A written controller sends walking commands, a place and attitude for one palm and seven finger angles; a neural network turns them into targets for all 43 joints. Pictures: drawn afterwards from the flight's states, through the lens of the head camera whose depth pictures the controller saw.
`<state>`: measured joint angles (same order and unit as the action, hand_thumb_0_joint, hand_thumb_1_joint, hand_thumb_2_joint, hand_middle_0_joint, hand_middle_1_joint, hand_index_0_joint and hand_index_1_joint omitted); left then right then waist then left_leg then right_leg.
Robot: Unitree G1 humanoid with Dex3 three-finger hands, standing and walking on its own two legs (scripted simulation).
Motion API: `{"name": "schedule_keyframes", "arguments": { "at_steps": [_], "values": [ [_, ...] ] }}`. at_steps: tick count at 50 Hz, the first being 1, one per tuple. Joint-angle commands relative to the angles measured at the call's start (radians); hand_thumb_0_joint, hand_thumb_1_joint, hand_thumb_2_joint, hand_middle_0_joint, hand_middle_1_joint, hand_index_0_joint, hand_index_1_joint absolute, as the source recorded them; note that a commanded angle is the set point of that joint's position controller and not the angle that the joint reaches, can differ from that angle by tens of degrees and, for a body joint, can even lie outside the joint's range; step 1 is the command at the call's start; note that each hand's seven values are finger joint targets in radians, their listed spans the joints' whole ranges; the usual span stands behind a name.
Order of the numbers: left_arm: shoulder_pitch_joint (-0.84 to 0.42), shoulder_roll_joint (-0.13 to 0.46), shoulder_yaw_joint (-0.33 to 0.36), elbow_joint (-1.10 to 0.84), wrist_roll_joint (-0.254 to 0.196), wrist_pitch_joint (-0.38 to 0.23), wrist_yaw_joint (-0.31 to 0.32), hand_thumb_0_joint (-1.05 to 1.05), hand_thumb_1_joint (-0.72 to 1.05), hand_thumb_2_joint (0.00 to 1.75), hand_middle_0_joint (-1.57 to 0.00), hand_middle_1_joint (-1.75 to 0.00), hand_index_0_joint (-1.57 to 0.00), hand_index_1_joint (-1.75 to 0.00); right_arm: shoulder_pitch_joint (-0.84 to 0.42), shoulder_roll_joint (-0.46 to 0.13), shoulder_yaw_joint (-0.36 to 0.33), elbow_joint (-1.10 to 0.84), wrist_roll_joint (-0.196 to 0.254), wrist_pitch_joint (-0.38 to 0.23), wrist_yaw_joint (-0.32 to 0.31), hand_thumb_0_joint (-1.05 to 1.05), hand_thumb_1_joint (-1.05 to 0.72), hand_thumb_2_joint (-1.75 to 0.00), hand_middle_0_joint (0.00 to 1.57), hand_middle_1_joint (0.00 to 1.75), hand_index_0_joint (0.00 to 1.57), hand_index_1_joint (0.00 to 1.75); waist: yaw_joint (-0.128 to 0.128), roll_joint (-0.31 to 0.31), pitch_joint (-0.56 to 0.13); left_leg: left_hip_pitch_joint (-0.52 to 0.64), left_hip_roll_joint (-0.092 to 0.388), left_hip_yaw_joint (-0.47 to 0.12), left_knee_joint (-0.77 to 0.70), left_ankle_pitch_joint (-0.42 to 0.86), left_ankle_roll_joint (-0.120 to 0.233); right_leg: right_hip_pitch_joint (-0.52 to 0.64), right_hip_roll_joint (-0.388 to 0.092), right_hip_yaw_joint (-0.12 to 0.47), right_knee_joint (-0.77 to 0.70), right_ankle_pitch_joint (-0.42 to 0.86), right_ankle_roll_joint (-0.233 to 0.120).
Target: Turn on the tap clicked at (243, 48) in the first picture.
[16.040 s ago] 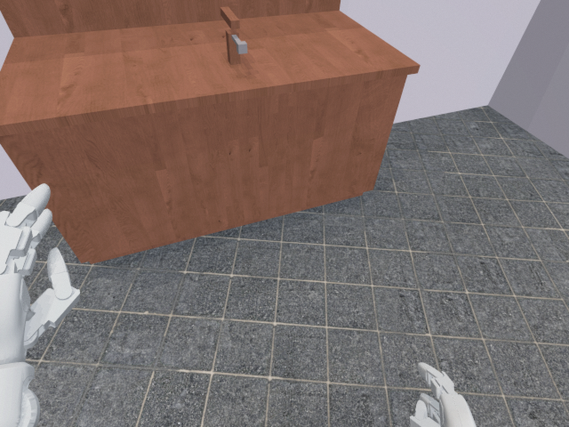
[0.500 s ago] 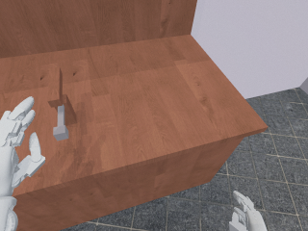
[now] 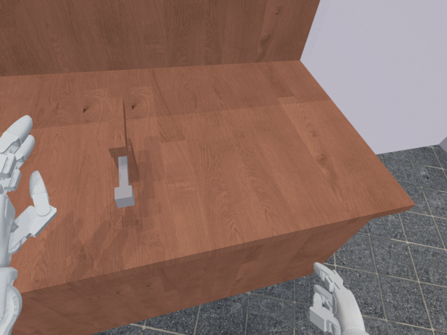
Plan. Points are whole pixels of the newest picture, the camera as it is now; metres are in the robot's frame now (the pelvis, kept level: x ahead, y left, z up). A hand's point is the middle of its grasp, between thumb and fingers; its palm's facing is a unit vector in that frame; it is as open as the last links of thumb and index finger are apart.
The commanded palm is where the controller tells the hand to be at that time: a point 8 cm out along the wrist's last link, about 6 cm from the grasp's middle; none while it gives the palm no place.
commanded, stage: come to a stop and stand still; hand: left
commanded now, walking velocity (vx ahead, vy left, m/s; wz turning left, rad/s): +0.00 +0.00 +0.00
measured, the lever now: (124, 196) +0.31 +0.21 +0.06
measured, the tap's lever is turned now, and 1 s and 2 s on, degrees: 0 0 0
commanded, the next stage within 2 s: look again from close up in 0.10 s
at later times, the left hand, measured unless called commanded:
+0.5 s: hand (55, 216) +0.21 +0.24 +0.16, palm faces +0.39 -0.85 -0.36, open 7.4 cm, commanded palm +0.16 +0.27 +0.18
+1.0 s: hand (103, 215) +0.22 +0.19 +0.16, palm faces +0.35 -0.86 -0.37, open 7.4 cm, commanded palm +0.16 +0.23 +0.18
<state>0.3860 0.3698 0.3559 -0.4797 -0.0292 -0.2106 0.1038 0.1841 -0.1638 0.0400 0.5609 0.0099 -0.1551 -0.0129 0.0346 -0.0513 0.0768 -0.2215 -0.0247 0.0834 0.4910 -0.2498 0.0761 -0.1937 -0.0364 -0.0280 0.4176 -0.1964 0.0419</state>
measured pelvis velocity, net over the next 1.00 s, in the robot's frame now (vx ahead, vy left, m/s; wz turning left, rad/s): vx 0.00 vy -0.05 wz -0.01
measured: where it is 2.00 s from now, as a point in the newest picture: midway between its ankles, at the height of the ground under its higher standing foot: outside the picture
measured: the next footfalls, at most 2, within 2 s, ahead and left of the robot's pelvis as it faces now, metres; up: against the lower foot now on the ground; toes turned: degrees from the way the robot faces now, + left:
none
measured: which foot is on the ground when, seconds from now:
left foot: down 0.00-1.00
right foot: down 0.00-1.00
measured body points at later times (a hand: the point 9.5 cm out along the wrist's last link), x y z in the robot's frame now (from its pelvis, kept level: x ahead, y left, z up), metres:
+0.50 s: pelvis +0.00 -0.01 +0.00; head +0.01 +0.02 +0.45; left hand +0.19 +0.28 +0.18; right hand +0.17 -0.23 -0.07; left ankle +0.01 +0.06 -0.74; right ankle +0.02 -0.15 -0.74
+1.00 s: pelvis +0.00 -0.05 +0.00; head +0.03 -0.04 +0.45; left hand +0.20 +0.23 +0.18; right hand +0.18 -0.27 -0.07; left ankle +0.01 +0.06 -0.74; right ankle +0.02 -0.15 -0.74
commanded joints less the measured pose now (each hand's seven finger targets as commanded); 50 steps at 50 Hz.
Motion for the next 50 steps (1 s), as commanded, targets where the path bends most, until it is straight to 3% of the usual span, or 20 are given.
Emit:
{"name": "schedule_keyframes", "arguments": {
  "at_steps": [1, 3, 4, 7, 13, 14, 18, 19, 23, 24, 28, 29, 33, 34, 43, 44, 48, 49, 50],
  "values": [
    [-0.068, 0.139, 0.087, -0.231, -0.008, -0.066, 0.018, 0.00, 0.90, 0.90, -0.20, -0.30, -0.20, -0.30, -0.047, -0.153, -0.073, -0.142, 0.002, -0.040, -0.010, 0.00, -0.90, -0.90, 0.20, 0.30, 0.20, 0.30, -0.016, 0.166, -0.192, 0.042, 0.152, -0.141, -0.130, 0.292, -0.094, 0.086, -0.013, 0.008, 0.002, 0.145, -0.052],
    [-0.054, 0.147, 0.099, -0.223, -0.007, -0.061, 0.022, 0.00, 0.90, 0.90, -0.20, -0.30, -0.20, -0.30, -0.063, -0.150, -0.069, -0.144, 0.009, -0.034, -0.010, 0.00, -0.90, -0.90, 0.20, 0.30, 0.20, 0.30, -0.016, 0.149, -0.185, 0.045, 0.146, -0.137, -0.131, 0.288, -0.100, 0.081, -0.011, 0.002, -0.007, 0.148, -0.050],
    [-0.044, 0.120, 0.074, -0.187, -0.011, -0.060, 0.018, 0.00, 0.90, 0.90, -0.20, -0.30, -0.20, -0.30, -0.050, -0.157, -0.068, -0.138, 0.001, -0.027, -0.011, 0.00, -0.90, -0.90, 0.20, 0.30, 0.20, 0.30, -0.019, 0.143, -0.168, 0.013, 0.144, -0.139, -0.141, 0.258, -0.095, 0.085, -0.009, -0.001, -0.014, 0.143, -0.048],
    [-0.056, 0.133, 0.080, -0.205, -0.009, -0.061, 0.021, 0.00, 0.90, 0.90, -0.20, -0.30, -0.20, -0.30, -0.050, -0.157, -0.076, -0.146, 0.006, -0.024, -0.014, 0.00, -0.90, -0.90, 0.20, 0.30, 0.20, 0.30, -0.019, 0.133, -0.171, 0.003, 0.142, -0.143, -0.147, 0.177, -0.092, 0.100, -0.021, 0.016, -0.021, 0.141, -0.054],
    [-0.062, 0.163, 0.104, -0.238, -0.007, -0.064, 0.029, 0.00, 0.90, 0.90, -0.20, -0.30, -0.20, -0.30, -0.070, -0.155, -0.073, -0.148, 0.011, -0.019, -0.022, 0.00, -0.90, -0.90, 0.20, 0.30, 0.20, 0.30, -0.018, 0.145, -0.172, -0.003, 0.129, -0.141, -0.151, 0.155, -0.089, 0.112, -0.021, 0.013, -0.025, 0.149, -0.053],
    [-0.044, 0.139, 0.086, -0.212, -0.012, -0.065, 0.025, 0.00, 0.90, 0.90, -0.20, -0.30, -0.20, -0.30, -0.059, -0.158, -0.071, -0.145, 0.004, -0.015, -0.023, 0.00, -0.90, -0.90, 0.20, 0.30, 0.20, 0.30, -0.018, 0.129, -0.168, -0.013, 0.128, -0.143, -0.158, 0.138, -0.082, 0.112, -0.019, 0.010, -0.031, 0.144, -0.052],
    [-0.044, 0.159, 0.105, -0.218, -0.011, -0.062, 0.029, 0.00, 0.90, 0.90, -0.20, -0.30, -0.20, -0.30, -0.067, -0.155, -0.074, -0.144, 0.012, -0.017, -0.025, 0.00, -0.90, -0.90, 0.20, 0.30, 0.20, 0.30, -0.018, 0.127, -0.160, -0.017, 0.128, -0.144, -0.159, 0.110, -0.082, 0.110, -0.024, 0.019, -0.035, 0.134, -0.053],
    [-0.038, 0.129, 0.077, -0.193, -0.013, -0.063, 0.023, 0.00, 0.90, 0.90, -0.20, -0.30, -0.20, -0.30, -0.059, -0.160, -0.072, -0.140, 0.005, -0.015, -0.025, 0.00, -0.90, -0.90, 0.20, 0.30, 0.20, 0.30, -0.019, 0.125, -0.149, -0.029, 0.126, -0.142, -0.168, 0.081, -0.074, 0.102, -0.020, 0.020, -0.040, 0.122, -0.053],
    [-0.043, 0.162, 0.106, -0.209, -0.009, -0.060, 0.029, 0.00, 0.90, 0.90, -0.20, -0.30, -0.20, -0.30, -0.069, -0.157, -0.076, -0.140, 0.014, -0.017, -0.027, 0.00, -0.90, -0.90, 0.20, 0.30, 0.20, 0.30, -0.019, 0.122, -0.154, -0.022, 0.125, -0.141, -0.161, 0.072, -0.071, 0.103, -0.026, 0.028, -0.043, 0.125, -0.054],
    [-0.028, 0.134, 0.084, -0.178, -0.014, -0.061, 0.025, 0.00, 0.90, 0.90, -0.20, -0.30, -0.20, -0.30, -0.059, -0.159, -0.073, -0.135, 0.006, -0.013, -0.028, 0.00, -0.90, -0.90, 0.20, 0.30, 0.20, 0.30, -0.019, 0.100, -0.151, -0.031, 0.123, -0.142, -0.164, 0.054, -0.063, 0.100, -0.026, 0.025, -0.053, 0.114, -0.052],
    [-0.041, 0.156, 0.100, -0.189, -0.011, -0.054, 0.028, 0.00, 0.90, 0.90, -0.20, -0.30, -0.20, -0.30, -0.071, -0.157, -0.074, -0.138, 0.014, -0.015, -0.030, 0.00, -0.90, -0.90, 0.20, 0.30, 0.20, 0.30, -0.019, 0.106, -0.136, -0.028, 0.124, -0.142, -0.166, 0.026, -0.062, 0.082, -0.030, 0.040, -0.063, 0.092, -0.054],
    [-0.050, 0.127, 0.073, -0.181, -0.015, -0.056, 0.023, 0.00, 0.90, 0.90, -0.20, -0.30, -0.20, -0.30, -0.061, -0.159, -0.073, -0.134, 0.007, -0.013, -0.030, 0.00, -0.90, -0.90, 0.20, 0.30, 0.20, 0.30, -0.022, 0.094, -0.137, -0.028, 0.123, -0.143, -0.175, 0.020, -0.061, 0.077, -0.019, 0.035, -0.063, 0.082, -0.053],
    [-0.073, 0.165, 0.106, -0.197, -0.018, -0.048, 0.025, 0.00, 0.90, 0.90, -0.20, -0.30, -0.20, -0.30, -0.076, -0.150, -0.074, -0.144, 0.016, -0.012, -0.030, 0.00, -0.90, -0.90, 0.20, 0.30, 0.20, 0.30, -0.020, 0.121, -0.131, -0.017, 0.152, -0.160, -0.197, 0.045, -0.073, 0.071, -0.005, 0.028, -0.044, 0.076, -0.046],
    [-0.077, 0.129, 0.076, -0.181, -0.023, -0.048, 0.019, 0.00, 0.90, 0.90, -0.20, -0.30, -0.20, -0.30, -0.065, -0.155, -0.074, -0.141, 0.010, -0.008, -0.029, 0.00, -0.90, -0.90, 0.20, 0.30, 0.20, 0.30, -0.023, 0.122, -0.123, -0.030, 0.154, -0.162, -0.206, 0.035, -0.069, 0.068, 0.003, 0.021, -0.043, 0.067, -0.043],
    [-0.042, 0.169, 0.114, -0.229, -0.034, -0.034, 0.016, 0.00, 0.90, 0.90, -0.20, -0.30, -0.20, -0.30, -0.076, -0.147, -0.084, -0.163, 0.019, -0.005, -0.013, 0.00, -0.90, -0.90, 0.20, 0.30, 0.20, 0.30, -0.020, 0.147, -0.153, -0.010, 0.182, -0.147, -0.158, 0.071, -0.060, 0.057, 0.000, 0.028, -0.032, 0.092, -0.045],
    [-0.034, 0.142, 0.090, -0.211, -0.038, -0.033, 0.011, 0.00, 0.90, 0.90, -0.20, -0.30, -0.20, -0.30, -0.065, -0.151, -0.083, -0.161, 0.011, -0.001, -0.013, 0.00, -0.90, -0.90, 0.20, 0.30, 0.20, 0.30, -0.023, 0.138, -0.147, -0.024, 0.179, -0.140, -0.152, 0.061, -0.056, 0.055, 0.002, 0.028, -0.038, 0.092, -0.044],
    [-0.012, 0.184, 0.132, -0.243, -0.046, -0.023, 0.010, 0.00, 0.90, 0.90, -0.20, -0.30, -0.20, -0.30, -0.072, -0.151, -0.092, -0.167, 0.015, -0.001, -0.016, 0.00, -0.90, -0.90, 0.20, 0.30, 0.20, 0.30, -0.022, 0.109, -0.174, 0.014, 0.179, -0.129, -0.097, 0.108, -0.056, 0.034, -0.013, 0.053, -0.044, 0.136, -0.054],
    [-0.006, 0.157, 0.108, -0.224, -0.052, -0.022, 0.006, 0.00, 0.90, 0.90, -0.20, -0.30, -0.20, -0.30, -0.060, -0.154, -0.089, -0.163, 0.007, 0.002, -0.017, 0.00, -0.90, -0.90, 0.20, 0.30, 0.20, 0.30, -0.025, 0.103, -0.175, 0.003, 0.172, -0.120, -0.086, 0.107, -0.054, 0.033, -0.013, 0.053, -0.049, 0.139, -0.052],
    [-0.015, 0.165, 0.113, -0.242, -0.053, -0.019, 0.003, 0.00, 0.90, 0.90, -0.20, -0.30, -0.20, -0.30, -0.060, -0.157, -0.100, -0.170, 0.011, -0.001, -0.019, 0.00, -0.90, -0.90, 0.20, 0.30, 0.20, 0.30, -0.024, 0.105, -0.179, 0.014, 0.173, -0.121, -0.071, 0.115, -0.056, 0.026, -0.019, 0.070, -0.045, 0.155, -0.059]
  ]
}}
